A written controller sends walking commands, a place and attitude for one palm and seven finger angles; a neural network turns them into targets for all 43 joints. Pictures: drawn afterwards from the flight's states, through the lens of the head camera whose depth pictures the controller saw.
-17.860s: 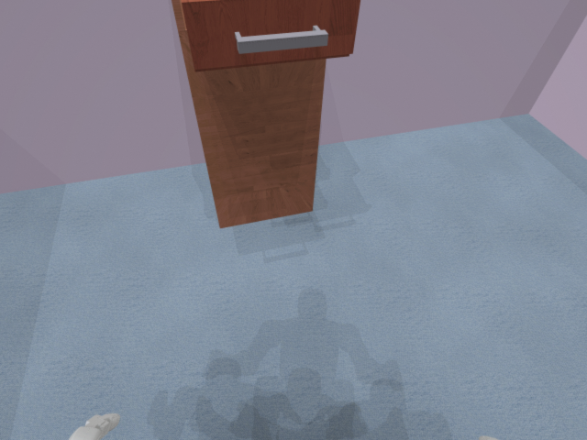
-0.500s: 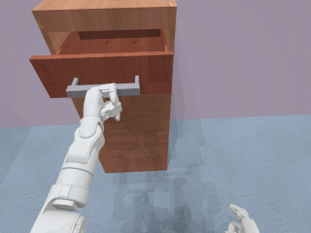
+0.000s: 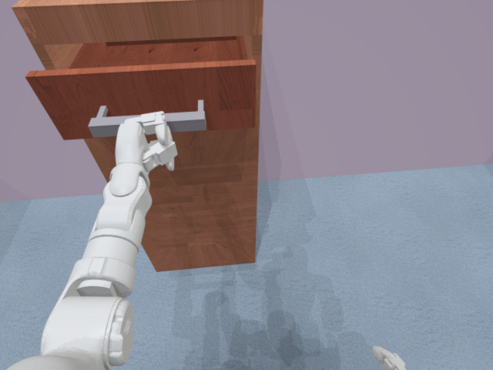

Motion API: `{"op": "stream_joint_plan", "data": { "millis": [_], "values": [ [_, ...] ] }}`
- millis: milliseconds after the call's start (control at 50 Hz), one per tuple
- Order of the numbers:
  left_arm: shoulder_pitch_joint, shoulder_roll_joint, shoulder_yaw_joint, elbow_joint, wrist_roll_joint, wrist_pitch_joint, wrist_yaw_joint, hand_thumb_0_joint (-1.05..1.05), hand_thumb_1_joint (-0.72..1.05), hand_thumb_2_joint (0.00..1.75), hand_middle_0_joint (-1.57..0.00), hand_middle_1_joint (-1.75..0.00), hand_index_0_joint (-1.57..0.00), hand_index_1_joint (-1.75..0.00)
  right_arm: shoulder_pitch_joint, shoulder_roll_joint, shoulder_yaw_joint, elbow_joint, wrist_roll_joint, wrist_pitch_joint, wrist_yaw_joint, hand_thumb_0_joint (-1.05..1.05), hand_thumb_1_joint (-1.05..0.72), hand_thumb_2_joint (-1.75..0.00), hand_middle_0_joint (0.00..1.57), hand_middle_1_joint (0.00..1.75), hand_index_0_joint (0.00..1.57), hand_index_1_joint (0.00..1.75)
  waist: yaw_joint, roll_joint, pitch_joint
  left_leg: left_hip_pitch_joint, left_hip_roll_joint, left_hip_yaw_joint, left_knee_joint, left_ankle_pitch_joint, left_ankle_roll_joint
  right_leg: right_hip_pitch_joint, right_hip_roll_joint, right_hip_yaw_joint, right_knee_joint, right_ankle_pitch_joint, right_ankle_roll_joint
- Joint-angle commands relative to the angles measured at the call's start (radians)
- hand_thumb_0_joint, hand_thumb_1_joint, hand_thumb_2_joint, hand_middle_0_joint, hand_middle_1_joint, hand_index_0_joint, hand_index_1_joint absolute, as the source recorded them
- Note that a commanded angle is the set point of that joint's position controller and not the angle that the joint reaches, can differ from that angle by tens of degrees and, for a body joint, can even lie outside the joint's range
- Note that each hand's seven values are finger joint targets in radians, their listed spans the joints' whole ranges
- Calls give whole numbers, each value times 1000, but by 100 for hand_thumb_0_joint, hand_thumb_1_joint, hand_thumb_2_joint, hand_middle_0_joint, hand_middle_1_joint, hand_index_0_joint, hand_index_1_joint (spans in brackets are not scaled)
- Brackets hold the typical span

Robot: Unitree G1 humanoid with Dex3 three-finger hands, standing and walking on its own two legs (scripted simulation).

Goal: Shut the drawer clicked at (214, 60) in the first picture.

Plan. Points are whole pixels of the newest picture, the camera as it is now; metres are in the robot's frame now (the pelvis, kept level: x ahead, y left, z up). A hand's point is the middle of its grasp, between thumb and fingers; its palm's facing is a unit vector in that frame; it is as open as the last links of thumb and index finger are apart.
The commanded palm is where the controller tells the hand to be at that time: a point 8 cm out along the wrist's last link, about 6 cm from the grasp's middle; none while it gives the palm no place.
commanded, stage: push the drawer shut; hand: left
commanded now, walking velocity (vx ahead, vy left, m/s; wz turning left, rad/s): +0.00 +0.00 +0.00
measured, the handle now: (151, 116) +0.51 +0.19 +0.15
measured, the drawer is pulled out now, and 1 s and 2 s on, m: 0.11 0.00 0.00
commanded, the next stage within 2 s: pull the fist back off the drawer in 1.18 s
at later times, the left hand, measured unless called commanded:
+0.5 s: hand (175, 126) +0.48 +0.15 +0.15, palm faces +0.14 -0.99 -0.01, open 3.2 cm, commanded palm +0.47 +0.20 +0.15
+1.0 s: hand (180, 106) +0.54 +0.15 +0.15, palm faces +0.13 -0.99 -0.01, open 3.2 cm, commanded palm +0.54 +0.20 +0.15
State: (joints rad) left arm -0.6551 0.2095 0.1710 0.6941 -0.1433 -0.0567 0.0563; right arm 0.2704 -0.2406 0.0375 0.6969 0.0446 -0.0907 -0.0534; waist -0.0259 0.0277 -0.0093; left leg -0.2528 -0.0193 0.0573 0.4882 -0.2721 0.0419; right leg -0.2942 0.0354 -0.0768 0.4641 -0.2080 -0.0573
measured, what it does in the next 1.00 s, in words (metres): stands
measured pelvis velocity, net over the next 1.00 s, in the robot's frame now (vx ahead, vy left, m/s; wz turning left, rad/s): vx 0.01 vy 0.00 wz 0.00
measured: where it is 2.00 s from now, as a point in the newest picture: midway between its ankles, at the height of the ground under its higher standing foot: outside the picture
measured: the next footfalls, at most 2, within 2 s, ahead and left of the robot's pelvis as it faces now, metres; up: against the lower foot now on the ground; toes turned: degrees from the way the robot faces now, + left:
none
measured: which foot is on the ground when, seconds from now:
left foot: down 0.00-1.00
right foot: down 0.00-1.00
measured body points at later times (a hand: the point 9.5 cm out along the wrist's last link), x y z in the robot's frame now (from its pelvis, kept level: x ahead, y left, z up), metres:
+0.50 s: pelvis +0.00 +0.00 -0.01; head +0.04 -0.01 +0.44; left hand +0.47 +0.20 +0.15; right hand +0.05 -0.26 -0.13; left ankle -0.01 +0.09 -0.74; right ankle +0.02 -0.08 -0.74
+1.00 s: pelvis +0.01 +0.00 -0.01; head +0.09 +0.00 +0.43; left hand +0.53 +0.20 +0.15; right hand -0.03 -0.26 -0.13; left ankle -0.01 +0.09 -0.74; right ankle +0.02 -0.08 -0.74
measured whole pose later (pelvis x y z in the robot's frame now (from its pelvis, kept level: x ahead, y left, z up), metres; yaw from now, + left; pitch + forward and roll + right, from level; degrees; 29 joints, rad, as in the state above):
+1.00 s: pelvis +0.01 +0.00 -0.01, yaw +0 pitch +13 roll -1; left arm -1.14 0.44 0.35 1.33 -0.03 -0.28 0.01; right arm 0.46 -0.29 0.02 0.74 -0.02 -0.09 0.00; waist -0.17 0.04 -0.05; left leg -0.53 -0.01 0.05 0.62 -0.32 0.05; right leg -0.56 0.04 -0.09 0.56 -0.23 -0.05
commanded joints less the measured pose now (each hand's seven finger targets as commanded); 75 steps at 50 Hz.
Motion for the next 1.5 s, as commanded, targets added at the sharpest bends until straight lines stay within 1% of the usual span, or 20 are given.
{"op": "stream_joint_plan", "data": {
  "millis": [0, 20, 220, 360, 380, 420, 480, 500, 600, 740, 800, 900, 980, 1140, 1220, 1280, 1340, 1400, 1440, 1480],
  "values": [
    [-587, 178, 40, -201, -1, -100, 5, 0, 90, 90, -140, -160, -140, -160, -14, -123, -40, -112, 4, -45, 2, 0, -90, -90, 20, 30, 20, 30, -29, -41, -304, 56, 20, -66, -48, 173, -8, 121, -34, 90, -47, 170, 32],
    [-584, 216, 72, -171, -1, -104, 8, 0, 90, 90, -140, -160, -140, -160, -7, -129, -43, -107, 4, -44, 1, 0, -90, -90, 20, 30, 20, 30, -29, -69, -296, 38, 20, -69, -44, 158, -6, 118, -32, 91, -50, 150, 33],
    [-749, 275, 91, -6, 19, -165, -7, 0, 90, 90, -140, -160, -140, -160, 52, -139, -42, -78, 1, -41, 7, 0, -90, -90, 20, 30, 20, 30, -61, -55, -294, -22, 14, -66, -31, 104, -1, 93, -36, 104, -44, 116, 38],
    [-851, 301, 99, 93, 35, -220, -16, 0, 90, 90, -140, -160, -140, -160, 101, -149, -46, -62, -8, -48, 14, 0, -90, -90, 20, 30, 20, 30, -84, 4, -346, -25, 12, -73, -8, 107, -1, 53, -31, 102, -18, 117, 36],
    [-874, 273, 73, 105, 36, -227, -20, 0, 90, 90, -140, -160, -140, -160, 110, -149, -47, -57, -9, -50, 17, 0, -90, -90, 20, 30, 20, 30, -98, -2, -345, -18, 12, -77, -7, 102, -3, 34, -29, 98, -17, 111, 38],
    [-880, 316, 112, 144, 39, -239, -15, 0, 90, 90, -140, -160, -140, -160, 133, -161, -52, -49, -15, -51, 19, 0, -90, -90, 20, 30, 20, 30, -99, -44, -350, -28, 15, -83, -1, 109, 0, 27, -24, 93, -12, 111, 38],
    [-927, 300, 95, 173, 44, -252, -17, 0, 90, 90, -140, -160, -140, -160, 155, -163, -52, -41, -20, -53, 24, 0, -90, -90, 20, 30, 20, 30, -116, -26, -361, -31, 14, -84, 6, 107, -1, 6, -23, 94, -4, 111, 40],
    [-933, 337, 125, 182, 47, -258, -14, 0, 90, 90, -140, -160, -140, -160, 166, -169, -55, -37, -22, -52, 25, 0, -90, -90, 20, 30, 20, 30, -112, -37, -379, -41, 15, -85, 9, 107, -1, 15, -22, 95, -1, 111, 41],
    [-963, 375, 136, 277, 63, -257, -15, 0, 90, 90, -140, -160, -140, -160, 203, -184, -53, -26, -27, -45, 29, 0, -90, -90, 20, 30, 20, 30, -141, -37, -338, -109, 15, -81, 17, 49, 3, -19, -22, 105, -6, 62, 46],
    [-1051, 415, 156, 306, 82, -282, -16, 0, 90, 90, -140, -160, -140, -160, 262, -197, -61, -16, -45, -37, 38, 0, -90, -90, 20, 30, 20, 30, -168, 2, -426, -72, 18, -93, 49, 119, 2, -58, -13, 94, 23, 109, 46],
    [-1074, 467, 184, 348, 93, -279, -19, 0, 90, 90, -140, -160, -140, -160, 285, -206, -61, -12, -49, -31, 39, 0, -90, -90, 20, 30, 20, 30, -178, -17, -413, -123, 17, -87, 55, 102, 5, -45, -15, 102, 23, 111, 50],
    [-1106, 501, 204, 379, 111, -284, -21, 0, 90, 90, -140, -160, -140, -160, 319, -212, -63, -8, -59, -19, 47, 0, -90, -90, 20, 30, 20, 30, -183, 41, -445, -99, 21, -92, 75, 163, 1, -77, -10, 94, 40, 150, 46],
    [-1128, 510, 203, 437, 116, -270, -19, 0, 90, 90, -140, -160, -140, -160, 346, -224, -64, -1, -60, -7, 48, 0, -90, -90, 20, 30, 20, 30, -217, -15, -386, -147, 26, -94, 77, 121, 6, -118, -6, 93, 26, 114, 55],
    [-1228, 445, 133, 401, 116, -291, -4, 0, 90, 90, -140, -160, -140, -160, 361, -226, -58, 13, -65, -18, 48, 0, -90, -90, 20, 30, 20, 30, -251, 77, -407, -85, 38, -122, 78, 78, -2, -217, -4, 82, 26, 25, 53],
    [-1234, 461, 140, 414, 109, -295, -2, 0, 90, 90, -140, -160, -140, -160, 368, -235, -54, 22, -64, -31, 45, 0, -90, -90, 20, 30, 20, 30, -257, 59, -412, -95, 43, -127, 75, 57, 0, -220, -5, 81, 24, 8, 56],
    [-1224, 529, 180, 450, 108, -287, -6, 0, 90, 90, -140, -160, -140, -160, 369, -242, -49, 22, -60, -36, 38, 0, -90, -90, 20, 30, 20, 30, -251, 27, -407, -154, 40, -116, 70, 17, 3, -177, -9, 91, 21, -7, 60],
    [-1248, 470, 147, 417, 106, -300, -8, 0, 90, 90, -140, -160, -140, -160, 363, -234, -52, 16, -63, -41, 43, 0, -90, -90, 20, 30, 20, 30, -253, 81, -428, -101, 38, -124, 74, 34, -2, -206, -7, 83, 27, -2, 55],
    [-1244, 506, 185, 414, 110, -311, 1, 0, 90, 90, -140, -160, -140, -160, 366, -237, -54, 13, -71, -40, 48, 0, -90, -90, 20, 30, 20, 30, -241, 75, -442, -100, 35, -131, 79, 44, -5, -198, -5, 81, 34, 2, 51],
    [-1231, 448, 152, 416, 111, -317, -1, 0, 90, 90, -140, -160, -140, -160, 364, -229, -55, 13, -74, -40, 55, 0, -90, -90, 20, 30, 20, 30, -238, 93, -436, -69, 36, -135, 83, 70, -8, -217, -2, 76, 38, 19, 47],
    [-1196, 473, 175, 445, 112, -311, 0, 0, 90, 90, -140, -160, -140, -160, 364, -235, -55, 12, -75, -37, 56, 0, -90, -90, 20, 30, 20, 30, -232, 47, -407, -110, 35, -129, 81, 44, -4, -202, -2, 79, 35, 6, 47]
  ]
}}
